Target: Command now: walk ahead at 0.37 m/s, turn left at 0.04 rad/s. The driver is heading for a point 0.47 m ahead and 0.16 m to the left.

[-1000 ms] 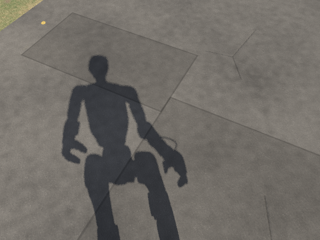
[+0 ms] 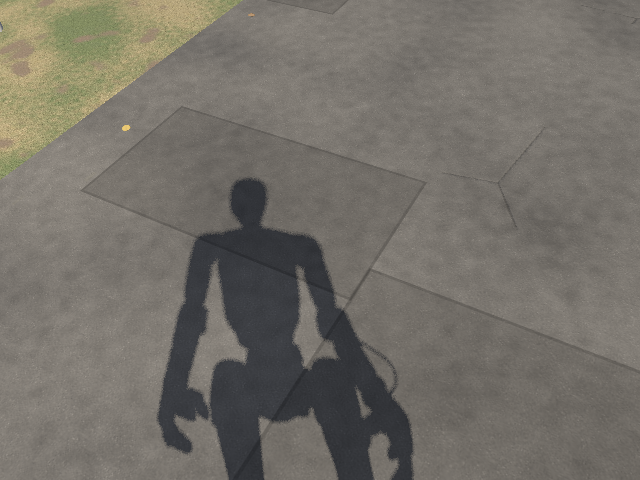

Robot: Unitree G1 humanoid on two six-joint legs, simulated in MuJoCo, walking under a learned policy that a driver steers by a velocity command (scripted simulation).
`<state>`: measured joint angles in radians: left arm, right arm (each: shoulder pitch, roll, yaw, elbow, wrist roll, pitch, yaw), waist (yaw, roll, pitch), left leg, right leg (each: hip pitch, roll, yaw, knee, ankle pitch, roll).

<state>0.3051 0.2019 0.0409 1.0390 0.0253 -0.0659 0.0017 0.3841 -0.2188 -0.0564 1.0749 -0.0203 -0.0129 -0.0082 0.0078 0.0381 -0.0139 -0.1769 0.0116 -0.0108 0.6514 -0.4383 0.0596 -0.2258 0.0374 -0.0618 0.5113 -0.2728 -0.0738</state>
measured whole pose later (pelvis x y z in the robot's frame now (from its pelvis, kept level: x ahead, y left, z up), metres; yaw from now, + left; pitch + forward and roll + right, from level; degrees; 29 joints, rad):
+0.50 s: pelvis +0.24 +0.03 -0.02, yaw +13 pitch +0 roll +1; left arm 0.39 0.18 0.03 1.05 0.02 -0.09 0.02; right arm 0.09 -0.22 -0.07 0.91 -0.02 -0.03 0.02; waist 0.00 -0.01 0.07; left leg -0.43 -0.12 0.13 0.61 -0.20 0.18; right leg -0.17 -0.01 -0.08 1.17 -0.40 -0.04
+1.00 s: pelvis +0.45 +0.06 +0.00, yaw +21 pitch -1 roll +0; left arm 0.15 0.19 0.01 0.91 0.01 -0.06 0.03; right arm 0.32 -0.21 -0.03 1.01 0.00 -0.03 -0.04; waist -0.03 0.01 0.09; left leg -0.16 -0.14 -0.04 0.76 -0.50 0.07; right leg -0.35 0.03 -0.06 0.51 -0.14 -0.08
